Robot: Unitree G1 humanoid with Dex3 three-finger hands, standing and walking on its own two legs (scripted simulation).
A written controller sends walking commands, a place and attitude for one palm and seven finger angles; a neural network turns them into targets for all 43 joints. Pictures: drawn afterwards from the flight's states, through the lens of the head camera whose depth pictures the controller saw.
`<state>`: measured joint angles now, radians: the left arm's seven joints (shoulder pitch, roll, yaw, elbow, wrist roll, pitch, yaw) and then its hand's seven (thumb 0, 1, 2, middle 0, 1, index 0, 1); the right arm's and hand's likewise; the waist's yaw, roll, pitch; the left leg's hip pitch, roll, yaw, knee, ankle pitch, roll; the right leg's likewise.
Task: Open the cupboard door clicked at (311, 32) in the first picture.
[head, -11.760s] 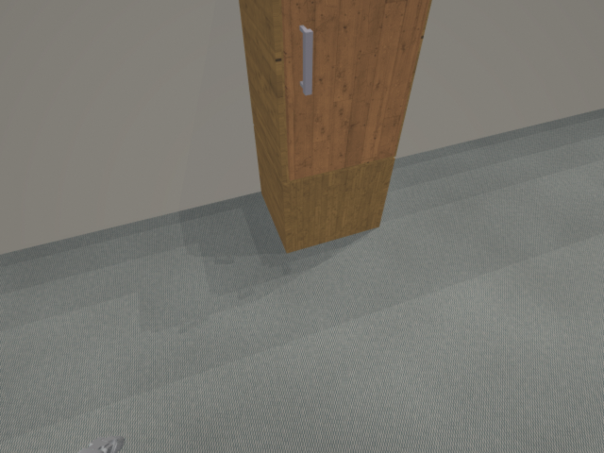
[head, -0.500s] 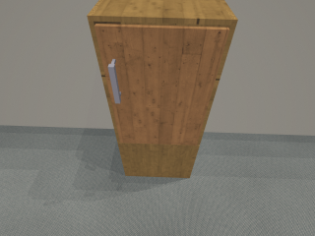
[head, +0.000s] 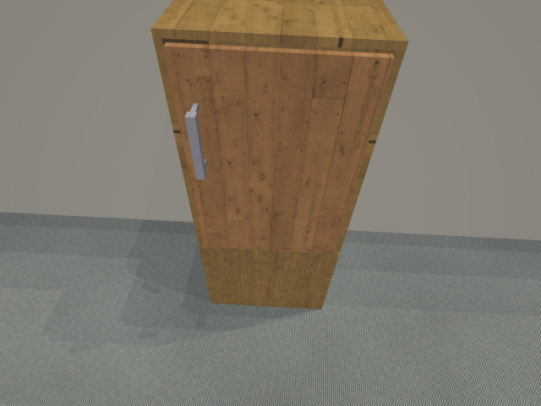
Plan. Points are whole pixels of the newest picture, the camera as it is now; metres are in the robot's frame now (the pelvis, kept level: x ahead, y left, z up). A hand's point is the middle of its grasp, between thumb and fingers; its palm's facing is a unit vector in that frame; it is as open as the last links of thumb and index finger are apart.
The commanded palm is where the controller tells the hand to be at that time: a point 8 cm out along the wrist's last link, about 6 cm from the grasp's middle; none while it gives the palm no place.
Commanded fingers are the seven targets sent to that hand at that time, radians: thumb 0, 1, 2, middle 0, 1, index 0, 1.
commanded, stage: look again from close up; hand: left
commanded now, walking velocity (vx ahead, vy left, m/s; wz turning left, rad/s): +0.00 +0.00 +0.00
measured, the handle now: (198, 142) +0.59 +0.19 +0.06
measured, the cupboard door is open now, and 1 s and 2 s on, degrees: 0 0 0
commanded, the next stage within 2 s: shuffle to correct the standing spot in 0.18 s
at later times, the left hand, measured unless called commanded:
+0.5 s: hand out of the picture +0.01 +0.17 -0.18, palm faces +0.03 -0.98 -0.17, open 7.3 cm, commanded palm none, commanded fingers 0.00 0.90 0.90 -0.20 -0.30 -0.20 -0.30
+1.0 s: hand out of the picture +0.07 +0.19 -0.18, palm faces -0.01 -0.97 -0.25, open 7.3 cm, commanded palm none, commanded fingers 0.00 0.90 0.90 -0.20 -0.30 -0.20 -0.30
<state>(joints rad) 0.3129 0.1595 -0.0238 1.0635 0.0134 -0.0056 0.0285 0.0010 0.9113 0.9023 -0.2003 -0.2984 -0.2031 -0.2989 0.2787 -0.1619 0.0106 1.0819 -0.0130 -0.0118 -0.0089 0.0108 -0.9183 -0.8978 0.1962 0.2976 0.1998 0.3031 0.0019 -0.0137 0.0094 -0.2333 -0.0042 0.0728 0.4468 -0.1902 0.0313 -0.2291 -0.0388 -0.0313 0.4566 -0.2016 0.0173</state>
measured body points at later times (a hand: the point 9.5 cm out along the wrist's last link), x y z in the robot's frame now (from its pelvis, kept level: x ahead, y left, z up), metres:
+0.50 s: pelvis +0.02 +0.00 +0.00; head +0.02 +0.01 +0.45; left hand +0.01 +0.22 -0.16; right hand +0.02 -0.23 -0.16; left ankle +0.03 +0.10 -0.74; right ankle +0.03 -0.13 -0.74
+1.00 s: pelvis +0.02 +0.00 -0.01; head +0.04 +0.00 +0.44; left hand +0.07 +0.24 -0.16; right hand +0.06 -0.23 -0.16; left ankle +0.03 +0.10 -0.74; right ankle +0.03 -0.13 -0.74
